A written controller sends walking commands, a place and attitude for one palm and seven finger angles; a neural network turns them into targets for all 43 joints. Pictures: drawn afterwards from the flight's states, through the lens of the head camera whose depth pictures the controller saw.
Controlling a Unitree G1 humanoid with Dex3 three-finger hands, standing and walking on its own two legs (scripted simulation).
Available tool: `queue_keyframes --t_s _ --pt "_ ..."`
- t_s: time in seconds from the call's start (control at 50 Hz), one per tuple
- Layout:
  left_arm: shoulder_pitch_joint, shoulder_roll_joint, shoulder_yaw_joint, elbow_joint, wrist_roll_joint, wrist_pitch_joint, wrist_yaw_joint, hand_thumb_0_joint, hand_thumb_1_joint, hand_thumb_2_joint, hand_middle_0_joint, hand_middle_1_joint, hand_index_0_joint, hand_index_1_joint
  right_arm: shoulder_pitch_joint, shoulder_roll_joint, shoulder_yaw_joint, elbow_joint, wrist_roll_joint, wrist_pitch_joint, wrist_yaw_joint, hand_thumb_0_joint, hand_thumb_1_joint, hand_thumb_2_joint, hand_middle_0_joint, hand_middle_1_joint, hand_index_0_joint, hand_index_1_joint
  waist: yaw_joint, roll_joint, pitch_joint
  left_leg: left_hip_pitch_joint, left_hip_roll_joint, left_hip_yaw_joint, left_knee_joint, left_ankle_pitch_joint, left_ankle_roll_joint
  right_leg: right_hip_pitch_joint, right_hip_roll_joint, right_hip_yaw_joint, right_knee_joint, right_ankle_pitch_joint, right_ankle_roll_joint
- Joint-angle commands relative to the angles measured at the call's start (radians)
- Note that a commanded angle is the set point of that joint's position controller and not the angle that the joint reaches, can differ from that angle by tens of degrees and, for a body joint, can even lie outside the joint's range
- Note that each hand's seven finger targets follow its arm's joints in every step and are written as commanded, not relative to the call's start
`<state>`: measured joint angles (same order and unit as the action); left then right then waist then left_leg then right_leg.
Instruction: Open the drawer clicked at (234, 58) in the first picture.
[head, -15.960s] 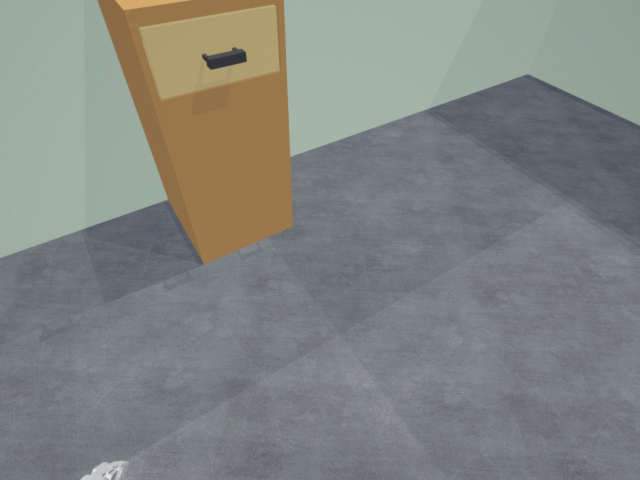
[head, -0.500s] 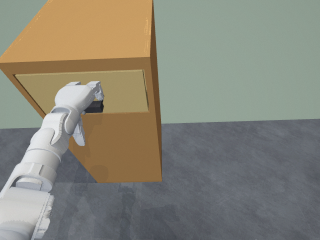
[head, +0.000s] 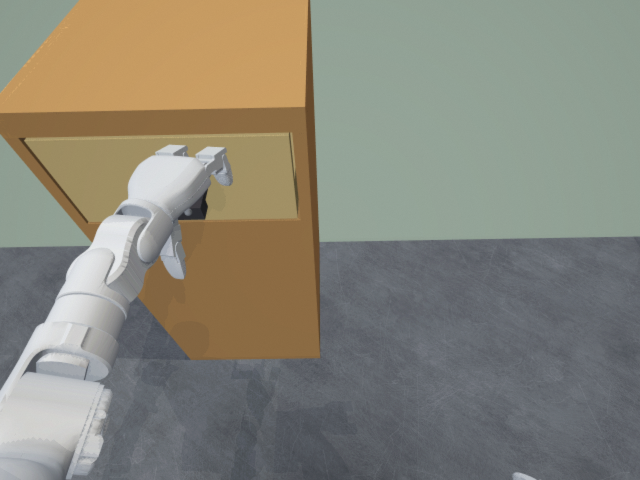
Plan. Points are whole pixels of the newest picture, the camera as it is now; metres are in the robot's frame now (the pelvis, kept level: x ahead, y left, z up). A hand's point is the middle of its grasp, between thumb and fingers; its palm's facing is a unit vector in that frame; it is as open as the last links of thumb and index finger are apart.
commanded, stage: move the hooked fingers above the handle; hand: left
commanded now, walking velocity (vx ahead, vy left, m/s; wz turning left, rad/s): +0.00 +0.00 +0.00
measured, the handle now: (172, 197) +0.50 +0.24 +0.04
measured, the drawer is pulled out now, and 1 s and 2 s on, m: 0.00 0.00 0.00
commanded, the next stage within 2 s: none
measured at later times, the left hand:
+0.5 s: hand (185, 206) +0.43 +0.19 +0.09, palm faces -0.02 -0.05 -1.00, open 13.8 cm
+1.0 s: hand (141, 226) +0.41 +0.24 +0.08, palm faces -0.12 +0.01 -0.99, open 13.8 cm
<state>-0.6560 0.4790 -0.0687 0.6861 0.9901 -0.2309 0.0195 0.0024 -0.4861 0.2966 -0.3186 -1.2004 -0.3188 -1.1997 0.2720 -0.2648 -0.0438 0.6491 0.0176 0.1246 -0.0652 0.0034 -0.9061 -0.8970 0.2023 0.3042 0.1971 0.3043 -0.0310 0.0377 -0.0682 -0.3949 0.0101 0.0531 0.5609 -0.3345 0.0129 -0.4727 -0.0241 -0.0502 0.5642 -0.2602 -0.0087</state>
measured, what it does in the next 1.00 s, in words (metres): stands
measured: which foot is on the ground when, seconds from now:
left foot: down 0.00-1.00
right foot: down 0.00-1.00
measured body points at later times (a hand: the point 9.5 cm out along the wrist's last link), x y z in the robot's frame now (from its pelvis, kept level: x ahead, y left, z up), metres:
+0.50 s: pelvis +0.00 +0.00 +0.00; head +0.06 -0.01 +0.45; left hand +0.43 +0.19 +0.15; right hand +0.10 -0.27 -0.13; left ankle -0.04 +0.11 -0.73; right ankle +0.01 -0.12 -0.73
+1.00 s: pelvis -0.01 -0.01 +0.00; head +0.05 -0.03 +0.45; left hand +0.41 +0.24 +0.14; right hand +0.08 -0.29 -0.13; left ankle -0.04 +0.11 -0.73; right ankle +0.01 -0.12 -0.73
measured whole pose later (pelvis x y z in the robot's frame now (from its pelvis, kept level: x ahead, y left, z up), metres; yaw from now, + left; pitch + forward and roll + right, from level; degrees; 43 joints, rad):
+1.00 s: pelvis -0.01 -0.01 +0.00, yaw +2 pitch +9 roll +0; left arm -0.66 0.56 -0.10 0.73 0.99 -0.18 0.01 0.00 -0.49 0.30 -0.33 -1.21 -0.32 -1.21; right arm 0.29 -0.29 -0.06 0.67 0.03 0.11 -0.08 0.00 -0.91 -0.90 0.20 0.30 0.20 0.30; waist 0.00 0.04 -0.05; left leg -0.39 0.02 0.02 0.54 -0.31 0.00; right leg -0.45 -0.02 -0.08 0.54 -0.24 -0.02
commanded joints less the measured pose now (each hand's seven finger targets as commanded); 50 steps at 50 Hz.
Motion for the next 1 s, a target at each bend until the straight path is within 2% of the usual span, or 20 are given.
queue_keyframes --t_s 0.0,0.08,0.12,0.18,0.22,0.26,0.32,0.38,0.46,0.52,0.54,0.58,0.62,0.66,0.74,0.82,0.84,0.88,0.92,0.98 --pt "-0.492 0.439 0.288 -0.208 0.023 0.037 0.249 0.0 -0.5 0.3 -0.3 -1.2 -0.3 -1.2 0.009 -0.103 -0.034 -0.077 -0.003 -0.035 0.009 0.0 -0.9 -0.9 0.2 0.3 0.2 0.3 0.07 0.08 -0.368 0.031 -0.044 -0.024 -0.027 0.483 0.0 0.246 0.037 0.026 0.02 0.378 -0.044" --pt "-0.415 0.429 0.249 -0.091 0.055 0.214 0.317 0.0 -0.5 0.3 -0.3 -1.2 -0.3 -1.2 -0.029 -0.113 -0.029 -0.058 0.005 -0.043 0.024 0.0 -0.9 -0.9 0.2 0.3 0.2 0.3 0.088 0.036 -0.441 0.025 -0.038 0.019 -0.049 0.495 -0.008 0.346 0.033 0.034 0.013 0.446 -0.036" --pt "-0.377 0.38 0.186 -0.006 0.049 0.292 0.257 0.0 -0.5 0.3 -0.3 -1.2 -0.3 -1.2 -0.022 -0.132 -0.032 -0.052 0.011 -0.031 0.027 0.0 -0.9 -0.9 0.2 0.3 0.2 0.3 0.059 -0.015 -0.453 0.033 -0.031 0.021 -0.064 0.489 -0.003 0.36 0.033 0.029 -0.006 0.445 -0.029" --pt "-0.38 0.361 0.134 -0.001 0.012 0.331 0.144 0.0 -0.5 0.3 -0.3 -1.2 -0.3 -1.2 -0.03 -0.157 -0.031 -0.075 0.023 -0.012 0.011 0.0 -0.9 -0.9 0.2 0.3 0.2 0.3 0.026 -0.111 -0.409 0.044 -0.029 0.025 -0.092 0.4 0.023 0.359 0.03 0.027 -0.048 0.391 -0.013" --pt "-0.409 0.252 0.039 -0.035 -0.02 0.299 0.061 0.0 -0.5 0.3 -0.3 -1.2 -0.3 -1.2 -0.02 -0.16 -0.035 -0.089 0.029 -0.014 -0.003 0.0 -0.9 -0.9 0.2 0.3 0.2 0.3 -0.023 -0.151 -0.346 0.076 -0.024 0.008 -0.096 0.367 0.037 0.305 0.027 0.022 -0.079 0.35 -0.008" --pt "-0.449 0.168 -0.04 -0.108 -0.04 0.229 -0.005 0.0 -0.5 0.3 -0.3 -1.2 -0.3 -1.2 -0.009 -0.155 -0.036 -0.092 0.021 -0.021 -0.014 0.0 -0.9 -0.9 0.2 0.3 0.2 0.3 -0.045 -0.121 -0.293 0.128 -0.026 -0.008 -0.086 0.334 0.042 0.221 0.031 0.021 -0.093 0.287 -0.009" --pt "-0.599 0.13 -0.091 -0.243 -0.045 0.094 -0.038 0.0 -0.5 0.3 -0.3 -1.2 -0.3 -1.2 0.011 -0.137 -0.036 -0.087 0.002 -0.041 -0.025 0.0 -0.9 -0.9 0.2 0.3 0.2 0.3 -0.071 -0.035 -0.27 0.183 -0.033 -0.034 -0.06 0.302 0.041 0.125 0.03 0.028 -0.088 0.208 -0.019" --pt "-0.618 0.235 0.034 -0.285 -0.023 0.004 0.027 0.0 -0.5 0.3 -0.3 -1.2 -0.3 -1.2 0.051 -0.123 -0.047 -0.066 -0.008 -0.045 -0.02 0.0 -0.9 -0.9 0.2 0.3 0.2 0.3 -0.023 0.1 -0.371 0.235 -0.035 -0.06 -0.023 0.419 0.015 0.107 0.037 0.026 -0.035 0.242 -0.04" --pt "-0.574 0.399 0.236 -0.193 0.005 0.027 0.193 0.0 -0.5 0.3 -0.3 -1.2 -0.3 -1.2 0.056 -0.116 -0.04 -0.047 -0.01 -0.042 0.007 0.0 -0.9 -0.9 0.2 0.3 0.2 0.3 0.039 0.099 -0.4 0.135 -0.036 -0.063 -0.009 0.537 -0.019 0.162 0.044 0.008 0.018 0.32 -0.047" --pt "-0.493 0.427 0.273 -0.111 0.025 0.141 0.289 0.0 -0.5 0.3 -0.3 -1.2 -0.3 -1.2 -0.003 -0.115 -0.026 -0.051 -0.003 -0.04 0.024 0.0 -0.9 -0.9 0.2 0.3 0.2 0.3 0.082 0.018 -0.42 0.03 -0.042 -0.019 -0.029 0.517 -0.015 0.293 0.038 0.019 0.021 0.398 -0.044" --pt "-0.451 0.402 0.236 -0.063 0.039 0.191 0.299 0.0 -0.5 0.3 -0.3 -1.2 -0.3 -1.2 -0.02 -0.112 -0.02 -0.052 -0.001 -0.036 0.026 0.0 -0.9 -0.9 0.2 0.3 0.2 0.3 0.086 0.021 -0.409 0.013 -0.041 -0.003 -0.043 0.502 -0.015 0.313 0.033 0.023 0.019 0.415 -0.04" --pt "-0.406 0.355 0.175 0.016 0.054 0.28 0.279 0.0 -0.5 0.3 -0.3 -1.2 -0.3 -1.2 -0.029 -0.122 -0.02 -0.051 0.005 -0.028 0.033 0.0 -0.9 -0.9 0.2 0.3 0.2 0.3 0.082 -0.001 -0.399 0.011 -0.03 0.014 -0.067 0.476 -0.014 0.324 0.032 0.019 0.003 0.409 -0.036" --pt "-0.401 0.405 0.198 0.031 0.045 0.311 0.243 0.0 -0.5 0.3 -0.3 -1.2 -0.3 -1.2 -0.046 -0.134 -0.011 -0.057 0.014 -0.01 0.025 0.0 -0.9 -0.9 0.2 0.3 0.2 0.3 0.082 -0.094 -0.403 -0.008 -0.028 0.021 -0.094 0.442 -0.003 0.384 0.027 0.027 -0.023 0.401 -0.029" --pt "-0.421 0.436 0.192 0.006 0.036 0.325 0.202 0.0 -0.5 0.3 -0.3 -1.2 -0.3 -1.2 -0.068 -0.14 -0.007 -0.075 0.021 -0.001 0.006 0.0 -0.9 -0.9 0.2 0.3 0.2 0.3 0.078 -0.113 -0.41 -0.009 -0.033 0.03 -0.112 0.371 0.012 0.42 0.021 0.041 -0.042 0.375 -0.019" --pt "-0.353 0.412 0.177 0.047 0.015 0.291 0.11 0.0 -0.5 0.3 -0.3 -1.2 -0.3 -1.2 -0.057 -0.146 -0.008 -0.092 0.026 0.003 -0.02 0.0 -0.9 -0.9 0.2 0.3 0.2 0.3 0.059 -0.165 -0.335 -0.014 -0.035 0.033 -0.133 0.286 0.031 0.407 0.015 0.046 -0.084 0.305 -0.008" --pt "-0.417 0.317 0.091 -0.035 0.009 0.162 0.026 0.0 -0.5 0.3 -0.3 -1.2 -0.3 -1.2 -0.018 -0.15 -0.024 -0.107 0.02 -0.021 -0.033 0.0 -0.9 -0.9 0.2 0.3 0.2 0.3 -0.006 -0.124 -0.288 0.025 -0.036 0.022 -0.105 0.242 0.046 0.314 0.014 0.056 -0.102 0.265 -0.003" --pt "-0.45 0.286 0.061 -0.081 0.004 0.123 0.016 0.0 -0.5 0.3 -0.3 -1.2 -0.3 -1.2 -0.006 -0.144 -0.03 -0.102 0.016 -0.03 -0.033 0.0 -0.9 -0.9 0.2 0.3 0.2 0.3 -0.015 -0.073 -0.283 0.052 -0.037 0.018 -0.093 0.242 0.046 0.276 0.014 0.058 -0.101 0.256 -0.005" --pt "-0.511 0.237 0.02 -0.179 -0.006 0.049 0.011 0.0 -0.5 0.3 -0.3 -1.2 -0.3 -1.2 0.02 -0.132 -0.042 -0.095 0.006 -0.041 -0.029 0.0 -0.9 -0.9 0.2 0.3 0.2 0.3 -0.029 0.015 -0.308 0.113 -0.043 0.001 -0.067 0.267 0.043 0.215 0.021 0.057 -0.088 0.247 -0.016" --pt "-0.574 0.2 -0.007 -0.253 -0.026 -0.005 0.026 0.0 -0.5 0.3 -0.3 -1.2 -0.3 -1.2 0.045 -0.125 -0.051 -0.084 -0.002 -0.049 -0.026 0.0 -0.9 -0.9 0.2 0.3 0.2 0.3 -0.054 0.029 -0.328 0.155 -0.044 -0.015 -0.043 0.292 0.041 0.169 0.026 0.052 -0.081 0.237 -0.02" --pt "-0.61 0.275 0.073 -0.247 -0.029 -0.028 0.096 0.0 -0.5 0.3 -0.3 -1.2 -0.3 -1.2 0.067 -0.131 -0.057 -0.054 0.0 -0.053 -0.019 0.0 -0.9 -0.9 0.2 0.3 0.2 0.3 -0.049 0.049 -0.349 0.149 -0.048 -0.035 -0.022 0.304 0.031 0.138 0.03 0.046 -0.058 0.228 -0.026"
